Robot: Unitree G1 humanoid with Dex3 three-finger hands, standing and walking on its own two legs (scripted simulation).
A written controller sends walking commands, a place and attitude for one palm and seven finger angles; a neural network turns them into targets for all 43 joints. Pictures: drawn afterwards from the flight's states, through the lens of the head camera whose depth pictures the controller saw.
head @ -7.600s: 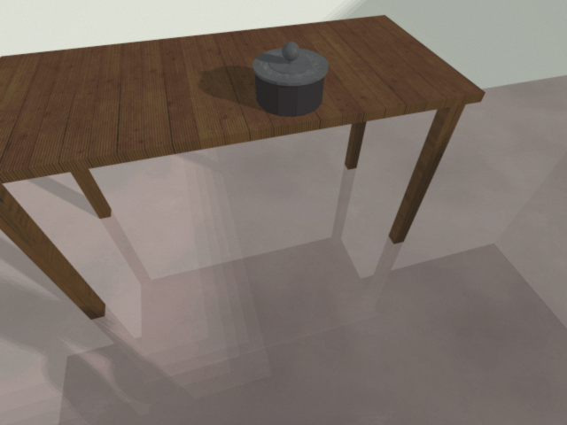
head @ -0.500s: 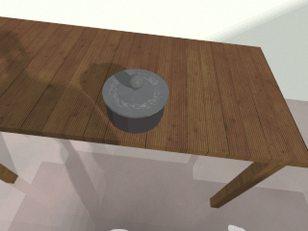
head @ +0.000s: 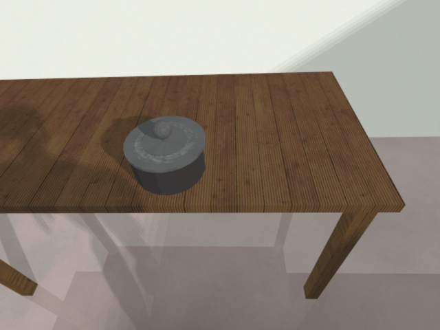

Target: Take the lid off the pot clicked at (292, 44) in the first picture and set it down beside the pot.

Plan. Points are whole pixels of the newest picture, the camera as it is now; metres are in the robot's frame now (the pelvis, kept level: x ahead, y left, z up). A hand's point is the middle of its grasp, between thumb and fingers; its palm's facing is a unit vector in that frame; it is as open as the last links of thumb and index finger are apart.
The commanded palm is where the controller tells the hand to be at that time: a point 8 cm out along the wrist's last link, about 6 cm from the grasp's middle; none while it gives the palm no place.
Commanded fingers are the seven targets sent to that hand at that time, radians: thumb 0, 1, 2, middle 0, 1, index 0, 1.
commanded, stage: come to a stop and stand still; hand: left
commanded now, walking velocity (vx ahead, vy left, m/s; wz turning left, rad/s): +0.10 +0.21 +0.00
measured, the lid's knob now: (162, 129) +0.51 +0.16 +0.10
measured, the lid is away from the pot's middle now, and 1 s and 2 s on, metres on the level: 0.00 0.00 0.00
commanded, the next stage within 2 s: look again from close up in 1.02 s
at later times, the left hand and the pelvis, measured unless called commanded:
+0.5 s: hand out of the picture +0.02 +0.21 -0.19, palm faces +0.08 -0.97 -0.22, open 7.4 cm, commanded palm none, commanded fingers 0.00 0.90 0.90 -0.20 -0.30 -0.20 -0.30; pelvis +0.03 +0.03 -0.01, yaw -1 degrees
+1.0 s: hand out of the picture +0.07 +0.19 -0.18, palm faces +0.03 -0.98 -0.20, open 7.4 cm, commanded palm none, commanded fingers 0.00 0.90 0.90 -0.20 -0.30 -0.20 -0.30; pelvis +0.06 +0.02 +0.00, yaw +0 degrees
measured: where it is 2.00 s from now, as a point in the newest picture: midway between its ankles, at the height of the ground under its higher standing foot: outside the picture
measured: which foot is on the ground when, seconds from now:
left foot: up 0.00-0.30, down 0.32-1.00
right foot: down 0.00-1.00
